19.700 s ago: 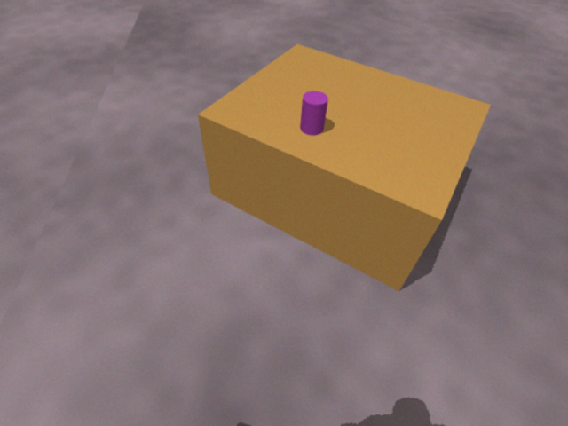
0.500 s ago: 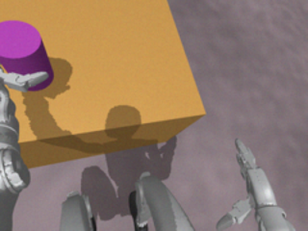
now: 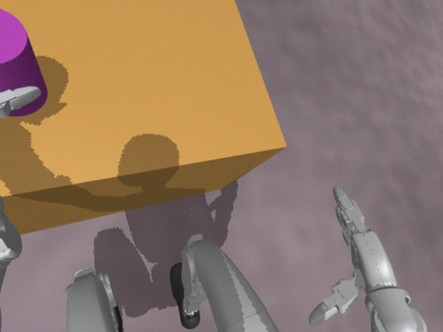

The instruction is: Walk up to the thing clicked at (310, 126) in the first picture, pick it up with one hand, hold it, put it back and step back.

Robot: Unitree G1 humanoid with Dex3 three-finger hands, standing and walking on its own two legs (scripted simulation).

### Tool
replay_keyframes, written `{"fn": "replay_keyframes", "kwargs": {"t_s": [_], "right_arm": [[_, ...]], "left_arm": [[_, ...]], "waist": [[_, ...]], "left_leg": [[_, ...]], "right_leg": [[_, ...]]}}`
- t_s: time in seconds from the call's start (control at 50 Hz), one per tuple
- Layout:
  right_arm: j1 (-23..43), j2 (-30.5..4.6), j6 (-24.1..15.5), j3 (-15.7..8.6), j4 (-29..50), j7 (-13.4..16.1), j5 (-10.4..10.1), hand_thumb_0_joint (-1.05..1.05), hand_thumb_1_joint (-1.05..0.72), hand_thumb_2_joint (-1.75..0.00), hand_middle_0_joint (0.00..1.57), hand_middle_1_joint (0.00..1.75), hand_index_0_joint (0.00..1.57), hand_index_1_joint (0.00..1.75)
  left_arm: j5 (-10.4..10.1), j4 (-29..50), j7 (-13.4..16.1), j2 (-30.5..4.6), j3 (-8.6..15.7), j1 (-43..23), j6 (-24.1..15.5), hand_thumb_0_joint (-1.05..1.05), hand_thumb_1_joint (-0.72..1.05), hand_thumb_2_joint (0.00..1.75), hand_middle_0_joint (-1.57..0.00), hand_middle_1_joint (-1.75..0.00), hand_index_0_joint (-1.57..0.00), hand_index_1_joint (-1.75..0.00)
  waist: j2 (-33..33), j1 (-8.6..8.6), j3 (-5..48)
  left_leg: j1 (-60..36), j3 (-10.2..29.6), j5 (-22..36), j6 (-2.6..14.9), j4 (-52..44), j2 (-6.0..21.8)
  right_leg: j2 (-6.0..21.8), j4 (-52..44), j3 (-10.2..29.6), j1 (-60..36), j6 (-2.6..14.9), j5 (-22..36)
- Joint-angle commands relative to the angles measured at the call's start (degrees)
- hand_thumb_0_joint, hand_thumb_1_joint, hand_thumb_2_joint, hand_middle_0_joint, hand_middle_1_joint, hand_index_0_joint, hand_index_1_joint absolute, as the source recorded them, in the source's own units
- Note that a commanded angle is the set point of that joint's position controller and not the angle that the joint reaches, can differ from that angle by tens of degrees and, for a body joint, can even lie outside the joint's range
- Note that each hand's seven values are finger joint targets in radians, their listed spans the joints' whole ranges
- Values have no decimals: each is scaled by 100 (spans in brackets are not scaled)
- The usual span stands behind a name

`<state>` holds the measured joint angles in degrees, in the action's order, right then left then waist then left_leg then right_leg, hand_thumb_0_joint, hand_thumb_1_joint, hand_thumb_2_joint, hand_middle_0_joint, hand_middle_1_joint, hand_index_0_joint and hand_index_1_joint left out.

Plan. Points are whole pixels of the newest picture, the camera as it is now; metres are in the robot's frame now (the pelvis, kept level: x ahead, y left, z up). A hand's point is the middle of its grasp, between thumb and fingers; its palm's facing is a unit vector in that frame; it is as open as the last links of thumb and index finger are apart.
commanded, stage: lower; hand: left
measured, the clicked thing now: (2, 67) +0.57 +0.18 -0.03
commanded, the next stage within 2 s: loosen in 0.78 s
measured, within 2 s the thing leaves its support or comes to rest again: rests again in 0.76 s
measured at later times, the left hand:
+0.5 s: hand out of the picture +0.57 +0.20 -0.05, palm faces +0.19 -0.98 +0.00, open 11.9 cm
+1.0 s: hand (3, 79) +0.58 +0.20 -0.08, palm faces +0.19 -0.98 +0.00, open 11.9 cm
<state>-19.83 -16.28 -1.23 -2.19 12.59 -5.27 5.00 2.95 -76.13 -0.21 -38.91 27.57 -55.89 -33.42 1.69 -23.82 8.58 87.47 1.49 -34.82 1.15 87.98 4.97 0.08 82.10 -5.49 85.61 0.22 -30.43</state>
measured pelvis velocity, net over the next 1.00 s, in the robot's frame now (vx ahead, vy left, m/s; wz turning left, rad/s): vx -0.01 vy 0.00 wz -0.03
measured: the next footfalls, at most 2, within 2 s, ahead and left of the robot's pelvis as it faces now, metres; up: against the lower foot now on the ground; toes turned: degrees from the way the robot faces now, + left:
none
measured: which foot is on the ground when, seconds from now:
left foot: down 0.00-1.00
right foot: down 0.00-1.00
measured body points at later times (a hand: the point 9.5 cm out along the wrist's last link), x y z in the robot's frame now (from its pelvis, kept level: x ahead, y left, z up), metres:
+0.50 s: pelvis -0.01 +0.00 -0.02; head +0.21 +0.08 +0.36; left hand +0.56 +0.25 -0.05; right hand +0.16 -0.26 +0.06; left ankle +0.03 +0.11 -0.56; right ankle +0.06 -0.13 -0.56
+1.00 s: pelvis -0.01 +0.00 -0.04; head +0.22 +0.09 +0.34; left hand +0.57 +0.25 -0.07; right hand +0.17 -0.25 +0.06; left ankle +0.03 +0.11 -0.56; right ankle +0.06 -0.13 -0.56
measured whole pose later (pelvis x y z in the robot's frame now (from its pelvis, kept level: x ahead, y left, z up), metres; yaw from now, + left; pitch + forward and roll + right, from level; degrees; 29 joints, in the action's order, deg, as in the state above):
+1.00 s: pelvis -0.01 +0.00 -0.04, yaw -2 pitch +37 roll -7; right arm -21.7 -17.9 -1.9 -2.7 21.1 -6.5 4.7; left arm 5.4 -75.8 0.5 -44.4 28.8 -59.4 -31.7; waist 2.4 -27.7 8.2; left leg 97.0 2.2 -36.3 1.5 96.0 5.3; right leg -0.2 89.4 -5.7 95.0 0.0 -31.3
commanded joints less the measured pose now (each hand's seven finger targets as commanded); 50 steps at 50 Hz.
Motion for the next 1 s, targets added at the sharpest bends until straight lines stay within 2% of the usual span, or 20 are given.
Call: {"fn": "replay_keyframes", "kwargs": {"t_s": [0.0, 0.08, 0.16, 0.2, 0.22, 0.3, 0.36, 0.4, 0.42, 0.46, 0.52, 0.58, 0.7, 0.78, 0.8, 0.82, 0.86, 0.88, 0.92, 0.98], "right_arm": [[-303, -1124, -277, -825, 1036, 148, -28, 0, 50, -6, 5, 5, 5, 5], [-288, -1167, -283, -883, 1194, 150, -40, 0, 50, -6, 5, 5, 5, 5], [-320, -1214, -272, -894, 1194, 153, -49, 0, 50, -6, 5, 5, 5, 5], [-423, -1220, -276, -878, 1278, 154, -44, 0, 51, -6, 5, 5, 5, 5], [-396, -1210, -280, -868, 1284, 151, -50, 0, 51, -6, 5, 5, 5, 5], [-331, -1193, -290, -868, 1291, 152, -53, 0, 51, -6, 5, 5, 5, 5], [-446, -1293, -313, -933, 1536, 168, -58, 0, 52, -6, 5, 5, 5, 5], [-399, -1247, -318, -885, 1468, 173, -89, 0, 51, -6, 5, 5, 5, 5], [-375, -1254, -333, -915, 1629, 167, -98, 0, 51, -6, 5, 5, 5, 5], [-466, -1242, -314, -906, 1411, 163, -80, 0, 51, -6, 5, 5, 5, 5], [-386, -1271, -352, -936, 1664, 153, -94, 0, 51, -6, 5, 5, 5, 5], [-529, -1313, -337, -978, 1600, 140, -92, 0, 51, -6, 5, 5, 5, 5], [-616, -1303, -342, -966, 1621, 122, -77, 0, 52, -6, 5, 5, 5, 5], [-525, -1304, -371, -986, 1637, 116, -74, 0, 52, -6, 5, 5, 5, 5], [-608, -1237, -363, -921, 1617, 90, -76, 0, 52, -6, 5, 5, 5, 5], [-574, -1249, -359, -904, 1667, 90, -88, 0, 51, -6, 5, 5, 5, 5], [-533, -1260, -350, -972, 1708, 77, -86, 0, 52, -6, 5, 5, 5, 5], [-619, -1256, -341, -979, 1635, 64, -75, 0, 51, -5, 5, 5, 5, 5], [-529, -1317, -339, -985, 1790, 65, -85, 0, 51, -5, 5, 5, 5, 5], [-615, -1297, -339, -1031, 1710, 61, -103, 0, 51, -5, 5, 5, 5, 5]], "left_arm": [[12, 1137, 27, -1187, 0, -2485, -433, 0, -15, 123, -128, -141, -129, -143], [113, 1143, 42, -1443, 32, -2549, -404, 0, -16, 123, -128, -142, -129, -143], [89, 988, 49, -1316, 32, -2575, -354, 0, -17, 121, -128, -141, -129, -142], [134, 930, 27, -1437, 44, -2488, -333, 0, -13, 121, -128, -141, -129, -141], [162, 1046, 35, -1549, 63, -2602, -340, 0, -13, 121, -128, -141, -130, -142], [150, 1032, 38, -1523, 74, -2682, -312, 0, -15, 121, -128, -141, -129, -142], [173, 1105, 46, -1660, 108, -2625, -305, 0, -14, 120, -127, -141, -129, -141], [148, 1042, 33, -1661, 121, -2644, -283, 0, -17, 119, -126, -139, -127, -139], [127, 1030, 17, -1471, 37, -2629, -279, 0, -16, 120, -127, -139, -128, -140], [188, 998, 30, -1636, 83, -2665, -277, 0, -14, 119, -125, -138, -127, -139], [191, 1095, 34, -1578, 70, -2691, -272, 0, -15, 118, -125, -137, -126, -138], [198, 1101, 25, -1642, 102, -2582, -259, 0, -16, 117, -123, -136, -125, -137], [229, 1090, 49, -1692, 118, -2578, -243, 0, -14, 116, -123, -135, -124, -136], [190, 1138, 67, -1617, 116, -2568, -260, 0, -15, 116, -122, -134, -123, -135], [197, 1241, 50, -1543, 37, -2617, -282, 0, -16, 115, -121, -133, -123, -134], [225, 1186, 54, -1648, 94, -2633, -272, 0, -17, 116, -122, -134, -123, -135], [299, 1115, 70, -1619, 27, -2577, -260, 0, -13, 115, -122, -133, -123, -134], [282, 1136, 87, -1610, 46, -2587, -271, 0, -15, 110, -130, -134, -131, -134], [233, 1249, 114, -1685, 137, -2653, -278, 0, -31, 94, -114, -118, -117, -118], [171, 1116, 78, -1496, 102, -2662, -266, 0, -45, 70, -99, -96, -102, -94]], "waist": [[-2499, -32, 3659], [-2450, -108, 3733], [-2601, -153, 3557], [-2560, -202, 3642], [-2572, -166, 3630], [-2651, -206, 3453], [-2596, -243, 3774], [-2653, -213, 3572], [-2577, -271, 3618], [-2750, -227, 3438], [-2666, -268, 3609], [-2739, -277, 3639], [-2688, -287, 3616], [-2733, -311, 3713], [-2803, -336, 3767], [-2842, -309, 3704], [-2853, -318, 3687], [-2885, -351, 3697], [-2870, -296, 3752], [-2932, -376, 3568]], "left_leg": [[-3109, 386, 2579, -123, -836, -243], [-2704, 308, 2084, -64, -751, -265], [-3007, 461, 2398, -160, -796, -192], [-2910, 419, 2467, -127, -683, -206], [-2777, 405, 2276, -118, -692, -223], [-2568, 389, 1741, -115, -721, -227], [-2559, 360, 1957, -94, -603, -233], [-2584, 400, 1961, -118, -625, -231], [-2642, 417, 2026, -113, -617, -221], [-2613, 405, 1889, -138, -607, -223], [-2615, 415, 1895, -128, -563, -215], [-2729, 417, 2289, -134, -487, -205], [-2435, 365, 2101, -92, -385, -243], [-2452, 376, 2316, -95, -287, -235], [-2544, 374, 2491, -99, -246, -227], [-2627, 405, 2577, -131, -283, -217], [-2611, 414, 2485, -122, -253, -210], [-2544, 390, 2500, -114, -206, -217], [-2639, 432, 2426, -145, -295, -203], [-2677, 471, 2316, -167, -313, -183]], "right_leg": [[-278, -604, 237, -1545, 210, 1890], [-254, -600, 341, -1728, 174, 1697], [-298, -477, 163, -1166, 230, 1647], [-300, -457, 184, -1296, 211, 1797], [-299, -428, 206, -1330, 213, 1689], [-284, -437, 228, -1177, 208, 1309], [-279, -397, 267, -1423, 182, 1577], [-282, -347, 232, -1206, 196, 1510], [-289, -357, 217, -1191, 199, 1548], [-291, -323, 224, -1001, 213, 1394], [-297, -284, 216, -1061, 210, 1430], [-305, -240, 191, -1008, 211, 1669], [-288, -210, 263, -1131, 187, 1659], [-290, -148, 263, -1130, 184, 1823], [-298, -110, 245, -1081, 194, 1929], [-302, -72, 205, -983, 204, 1916], [-316, -57, 208, -880, 208, 1802], [-310, -56, 225, -941, 202, 1869], [-314, -37, 177, -893, 217, 1738], [-326, -30, 138, -674, 225, 1585]]}}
